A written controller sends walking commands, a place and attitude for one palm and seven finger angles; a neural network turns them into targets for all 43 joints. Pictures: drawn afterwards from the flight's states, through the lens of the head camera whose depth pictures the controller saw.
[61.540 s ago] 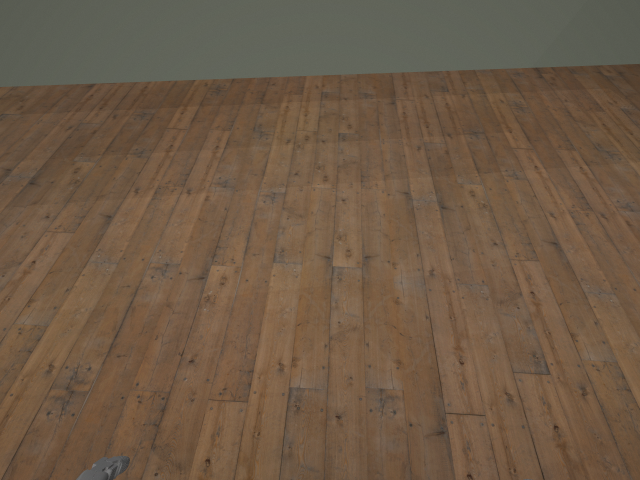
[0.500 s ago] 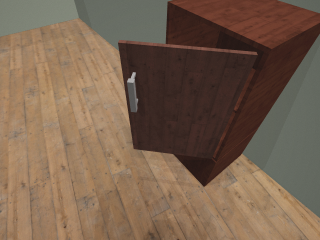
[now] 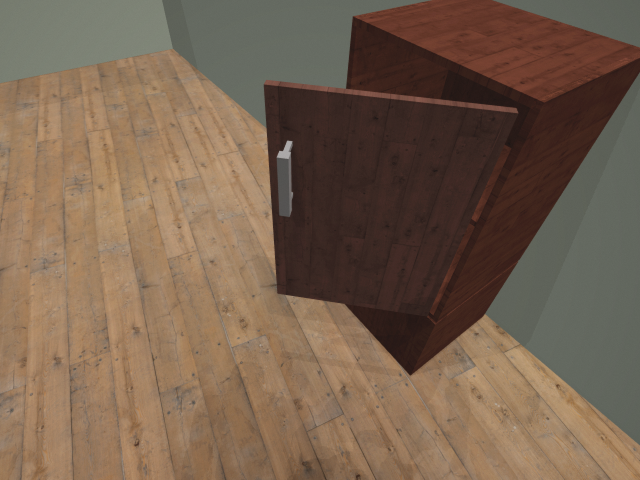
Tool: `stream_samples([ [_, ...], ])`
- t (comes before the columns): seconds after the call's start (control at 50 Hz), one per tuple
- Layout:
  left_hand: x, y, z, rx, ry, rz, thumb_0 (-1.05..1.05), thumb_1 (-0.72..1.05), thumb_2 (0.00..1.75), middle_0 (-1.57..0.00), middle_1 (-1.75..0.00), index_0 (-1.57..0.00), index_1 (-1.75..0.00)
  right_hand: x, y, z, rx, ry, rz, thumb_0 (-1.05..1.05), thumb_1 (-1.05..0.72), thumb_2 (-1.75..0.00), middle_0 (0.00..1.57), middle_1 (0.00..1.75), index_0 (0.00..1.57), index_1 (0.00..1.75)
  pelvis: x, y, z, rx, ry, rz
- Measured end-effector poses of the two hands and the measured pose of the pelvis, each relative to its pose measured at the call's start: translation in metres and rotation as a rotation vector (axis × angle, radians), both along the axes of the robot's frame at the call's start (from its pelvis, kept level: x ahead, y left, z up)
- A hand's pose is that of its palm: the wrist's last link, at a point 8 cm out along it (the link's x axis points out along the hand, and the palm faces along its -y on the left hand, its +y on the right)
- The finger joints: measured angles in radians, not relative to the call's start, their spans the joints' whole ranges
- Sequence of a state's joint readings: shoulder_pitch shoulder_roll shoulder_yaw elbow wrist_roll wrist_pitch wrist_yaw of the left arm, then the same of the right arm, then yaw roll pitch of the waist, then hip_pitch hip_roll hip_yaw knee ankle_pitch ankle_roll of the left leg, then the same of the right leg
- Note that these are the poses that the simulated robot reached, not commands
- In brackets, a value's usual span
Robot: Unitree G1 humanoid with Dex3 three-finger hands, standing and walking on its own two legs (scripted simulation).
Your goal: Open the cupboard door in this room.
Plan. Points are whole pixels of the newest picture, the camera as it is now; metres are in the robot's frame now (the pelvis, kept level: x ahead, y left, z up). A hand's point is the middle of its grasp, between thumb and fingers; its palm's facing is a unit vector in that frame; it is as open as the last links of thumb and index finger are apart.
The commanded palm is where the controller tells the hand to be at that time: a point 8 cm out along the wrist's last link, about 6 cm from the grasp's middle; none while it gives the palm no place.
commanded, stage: come to a stop and stand still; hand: left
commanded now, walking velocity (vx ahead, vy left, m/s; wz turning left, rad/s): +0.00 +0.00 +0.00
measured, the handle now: (287, 179) +0.63 +0.11 +0.02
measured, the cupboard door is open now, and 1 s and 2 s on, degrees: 44 44 44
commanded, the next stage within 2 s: look again from close up in 0.32 s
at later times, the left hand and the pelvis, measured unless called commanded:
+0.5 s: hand out of the picture -0.01 +0.14 -0.18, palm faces +0.02 -0.99 -0.13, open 7.4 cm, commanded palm none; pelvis +0.01 -0.01 +0.00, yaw +0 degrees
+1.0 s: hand out of the picture +0.01 +0.16 -0.18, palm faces +0.01 -0.99 -0.15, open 7.4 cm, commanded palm none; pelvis +0.03 +0.00 +0.01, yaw -1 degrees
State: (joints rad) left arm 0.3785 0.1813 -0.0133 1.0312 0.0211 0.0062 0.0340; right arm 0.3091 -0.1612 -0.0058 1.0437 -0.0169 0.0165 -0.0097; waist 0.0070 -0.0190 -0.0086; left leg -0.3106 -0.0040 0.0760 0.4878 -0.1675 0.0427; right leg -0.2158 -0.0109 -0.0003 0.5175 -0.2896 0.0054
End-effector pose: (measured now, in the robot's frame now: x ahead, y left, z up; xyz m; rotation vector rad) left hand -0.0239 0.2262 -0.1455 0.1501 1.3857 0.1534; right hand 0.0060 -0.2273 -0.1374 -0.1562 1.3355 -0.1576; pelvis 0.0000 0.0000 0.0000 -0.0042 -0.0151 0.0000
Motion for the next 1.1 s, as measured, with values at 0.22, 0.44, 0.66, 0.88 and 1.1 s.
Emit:
stream_samples([
  [0.22,-0.021,-0.019,-0.002,-0.041,0.065,0.017,0.01,0.91,0.90,-0.20,-0.30,-0.20,-0.30,-0.011,0.003,0.001,0.010,0.039,-0.017,0.01,-0.91,-0.90,0.20,0.30,0.20,0.30,0.003,-0.004,0.002,-0.001,0.003,-0.002],
  [0.44,0.000,-0.033,-0.005,-0.071,0.033,0.008,0.01,0.91,0.90,-0.20,-0.30,-0.20,-0.30,-0.004,0.004,0.002,0.008,0.048,-0.024,0.01,-0.92,-0.90,0.20,0.30,0.20,0.30,0.009,-0.006,0.004,0.000,0.006,-0.006],
  [0.66,0.022,-0.028,-0.004,-0.059,0.015,-0.004,0.00,0.91,0.90,-0.20,-0.30,-0.20,-0.30,0.004,0.003,0.003,0.003,0.056,-0.031,0.01,-0.92,-0.90,0.20,0.30,0.20,0.30,0.018,-0.006,0.004,0.002,0.009,-0.010],
  [0.88,0.033,-0.021,-0.002,-0.046,0.020,-0.007,0.00,0.91,0.90,-0.20,-0.30,-0.20,-0.30,0.014,0.004,0.003,0.000,0.057,-0.029,0.01,-0.92,-0.90,0.20,0.30,0.20,0.30,0.027,-0.004,0.005,0.004,0.010,-0.013],
  [1.1,0.038,-0.018,-0.002,-0.046,0.032,-0.030,0.00,0.91,0.90,-0.20,-0.30,-0.20,-0.30,0.027,0.003,0.003,-0.002,0.039,-0.016,0.01,-0.92,-0.90,0.20,0.30,0.20,0.30,0.033,-0.002,0.004,0.004,0.013,-0.008],
])
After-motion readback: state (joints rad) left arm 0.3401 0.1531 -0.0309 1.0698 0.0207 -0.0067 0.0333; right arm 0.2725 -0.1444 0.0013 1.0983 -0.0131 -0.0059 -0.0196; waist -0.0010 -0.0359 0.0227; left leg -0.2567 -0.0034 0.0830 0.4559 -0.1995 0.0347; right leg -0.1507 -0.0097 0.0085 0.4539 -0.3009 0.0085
